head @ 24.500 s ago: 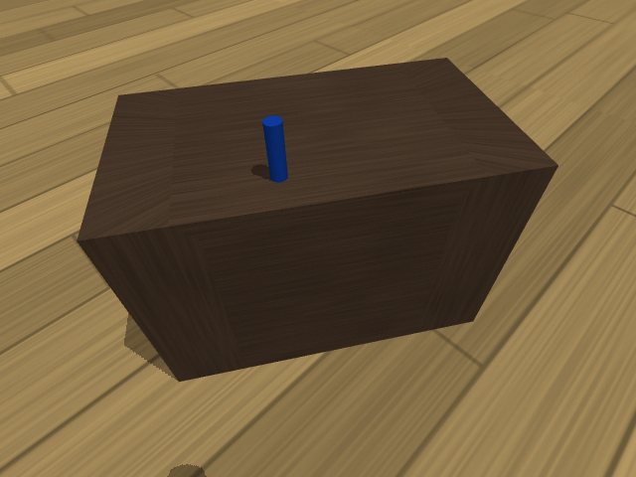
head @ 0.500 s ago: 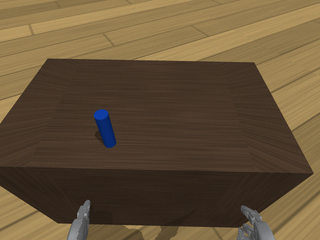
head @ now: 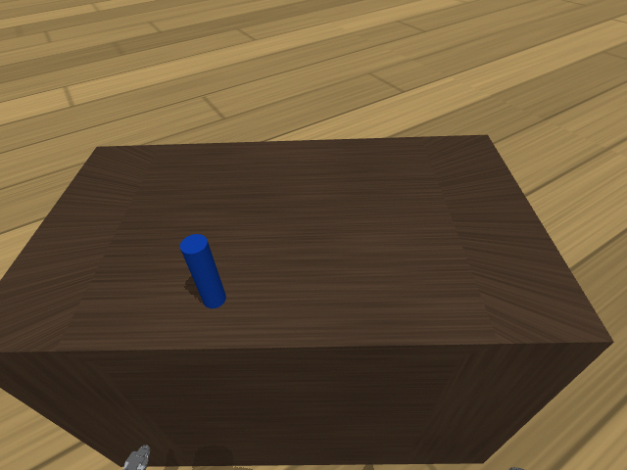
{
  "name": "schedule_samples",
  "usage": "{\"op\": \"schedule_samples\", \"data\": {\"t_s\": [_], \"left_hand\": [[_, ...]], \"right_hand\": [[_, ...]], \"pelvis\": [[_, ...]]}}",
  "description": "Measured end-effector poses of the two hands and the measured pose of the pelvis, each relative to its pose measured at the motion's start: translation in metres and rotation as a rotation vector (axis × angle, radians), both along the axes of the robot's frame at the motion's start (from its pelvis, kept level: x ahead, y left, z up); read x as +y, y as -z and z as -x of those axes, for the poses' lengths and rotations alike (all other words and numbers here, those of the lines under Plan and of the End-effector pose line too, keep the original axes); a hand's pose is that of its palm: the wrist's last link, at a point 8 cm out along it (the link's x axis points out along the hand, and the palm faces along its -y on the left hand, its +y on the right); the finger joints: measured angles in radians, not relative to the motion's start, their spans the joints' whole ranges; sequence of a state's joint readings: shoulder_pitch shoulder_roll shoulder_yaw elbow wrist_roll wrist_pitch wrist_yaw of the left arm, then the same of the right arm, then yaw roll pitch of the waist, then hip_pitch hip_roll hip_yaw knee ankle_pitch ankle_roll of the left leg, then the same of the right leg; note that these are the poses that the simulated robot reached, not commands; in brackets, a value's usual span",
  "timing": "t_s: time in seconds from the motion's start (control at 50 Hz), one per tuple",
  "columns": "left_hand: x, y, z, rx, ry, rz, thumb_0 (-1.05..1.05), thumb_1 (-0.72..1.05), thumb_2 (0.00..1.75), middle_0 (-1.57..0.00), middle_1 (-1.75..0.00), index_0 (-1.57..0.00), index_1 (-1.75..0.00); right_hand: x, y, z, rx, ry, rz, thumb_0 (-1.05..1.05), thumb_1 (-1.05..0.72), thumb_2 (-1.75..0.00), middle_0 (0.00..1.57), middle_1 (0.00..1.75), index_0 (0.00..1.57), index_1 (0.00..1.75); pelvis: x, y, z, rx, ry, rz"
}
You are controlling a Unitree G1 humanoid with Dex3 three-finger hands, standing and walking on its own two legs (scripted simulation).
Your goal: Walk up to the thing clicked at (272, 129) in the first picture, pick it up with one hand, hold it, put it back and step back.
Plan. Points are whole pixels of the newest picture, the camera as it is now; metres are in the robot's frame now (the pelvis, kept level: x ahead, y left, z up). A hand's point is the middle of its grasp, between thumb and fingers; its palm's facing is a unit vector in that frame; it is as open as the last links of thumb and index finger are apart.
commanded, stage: home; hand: left
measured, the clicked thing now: (205, 273) +0.43 +0.20 +0.00
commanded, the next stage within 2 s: stand in 1.72 s
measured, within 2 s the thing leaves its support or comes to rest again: neither
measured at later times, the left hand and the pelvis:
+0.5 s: hand out of the picture +0.01 +0.25 -0.15, palm faces -0.03 -0.93 -0.36, open 17.4 cm; pelvis -0.03 -0.01 +0.01, yaw +0 degrees
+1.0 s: hand out of the picture +0.04 +0.24 -0.15, palm faces -0.04 -0.93 -0.36, open 17.6 cm; pelvis -0.02 -0.01 +0.01, yaw +0 degrees
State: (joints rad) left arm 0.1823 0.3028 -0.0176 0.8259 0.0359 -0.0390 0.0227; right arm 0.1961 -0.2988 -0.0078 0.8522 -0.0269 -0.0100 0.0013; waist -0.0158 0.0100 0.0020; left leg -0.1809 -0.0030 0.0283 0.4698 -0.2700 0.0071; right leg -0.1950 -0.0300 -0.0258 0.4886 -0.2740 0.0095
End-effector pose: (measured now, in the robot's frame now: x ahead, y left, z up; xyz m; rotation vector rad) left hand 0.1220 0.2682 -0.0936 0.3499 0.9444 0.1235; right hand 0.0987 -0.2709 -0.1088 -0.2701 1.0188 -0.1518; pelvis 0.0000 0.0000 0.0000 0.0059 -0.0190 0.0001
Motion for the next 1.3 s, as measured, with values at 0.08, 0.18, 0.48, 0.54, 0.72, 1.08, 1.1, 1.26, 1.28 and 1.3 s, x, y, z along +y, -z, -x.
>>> {"op": "schedule_samples", "data": {"t_s": [0.08,0.18,0.48,0.54,0.72,1.08,1.1,1.26,1.28,1.3], "left_hand": [[0.021,0.001,0.027,0.079,-0.041,-0.044,-0.01,-0.55,0.04,-0.06,-0.05,-0.06,-0.05],[0.035,0.003,0.061,0.168,-0.083,-0.071,-0.01,-0.54,0.05,-0.06,-0.06,-0.06,-0.05],[0.024,0.015,0.116,0.301,-0.129,-0.035,0.00,-0.54,0.06,-0.06,-0.06,-0.06,-0.05],[0.022,0.016,0.118,0.307,-0.132,-0.028,0.00,-0.54,0.06,-0.06,-0.06,-0.06,-0.05],[0.020,0.016,0.114,0.315,-0.136,-0.024,0.00,-0.55,0.05,-0.06,-0.05,-0.06,-0.05],[0.015,0.013,0.070,0.274,-0.108,-0.021,0.00,-0.57,0.03,-0.06,-0.05,-0.05,-0.04],[0.015,0.013,0.067,0.271,-0.107,-0.020,0.00,-0.58,0.03,-0.06,-0.05,-0.05,-0.04],[0.014,0.011,0.052,0.249,-0.103,-0.019,0.00,-0.57,0.04,-0.06,-0.05,-0.05,-0.04],[0.014,0.011,0.051,0.247,-0.103,-0.020,0.00,-0.57,0.04,-0.06,-0.05,-0.05,-0.04],[0.014,0.010,0.050,0.246,-0.103,-0.020,0.00,-0.57,0.04,-0.06,-0.05,-0.05,-0.04]], "right_hand": [[-0.017,0.001,0.016,0.060,0.012,0.027,0.01,-0.90,-0.90,0.20,0.31,0.20,0.30],[-0.030,0.003,0.038,0.135,0.021,0.047,0.01,-0.90,-0.90,0.20,0.31,0.20,0.30],[-0.032,0.009,0.078,0.236,0.024,0.032,0.01,-0.90,-0.90,0.20,0.31,0.20,0.30],[-0.032,0.009,0.081,0.240,0.026,0.033,0.01,-0.90,-0.90,0.20,0.31,0.20,0.30],[-0.035,0.010,0.083,0.249,0.035,0.037,0.01,-0.90,-0.90,0.20,0.31,0.20,0.30],[-0.038,0.007,0.056,0.228,0.039,0.045,0.01,-0.90,-0.90,0.20,0.31,0.20,0.30],[-0.038,0.006,0.054,0.225,0.038,0.046,0.01,-0.90,-0.90,0.20,0.31,0.20,0.30],[-0.039,0.005,0.043,0.206,0.042,0.048,0.01,-0.90,-0.90,0.20,0.31,0.20,0.30],[-0.039,0.005,0.042,0.205,0.043,0.048,0.01,-0.90,-0.90,0.20,0.31,0.20,0.30],[-0.039,0.005,0.042,0.204,0.044,0.048,0.01,-0.90,-0.90,0.20,0.31,0.20,0.30]], "pelvis": [[-0.002,-0.002,0.004,-0.013,-0.005,0.000],[-0.004,-0.004,0.010,-0.026,-0.009,0.000],[-0.010,-0.008,0.029,-0.036,-0.009,0.001],[-0.011,-0.008,0.030,-0.035,-0.007,0.001],[-0.012,-0.008,0.030,-0.027,-0.003,0.000],[-0.014,-0.010,0.014,-0.017,0.008,0.002],[-0.014,-0.010,0.013,-0.017,0.008,0.002],[-0.013,-0.010,0.007,-0.019,0.011,0.001],[-0.013,-0.010,0.006,-0.020,0.012,0.001],[-0.013,-0.010,0.006,-0.020,0.012,0.001]]}}
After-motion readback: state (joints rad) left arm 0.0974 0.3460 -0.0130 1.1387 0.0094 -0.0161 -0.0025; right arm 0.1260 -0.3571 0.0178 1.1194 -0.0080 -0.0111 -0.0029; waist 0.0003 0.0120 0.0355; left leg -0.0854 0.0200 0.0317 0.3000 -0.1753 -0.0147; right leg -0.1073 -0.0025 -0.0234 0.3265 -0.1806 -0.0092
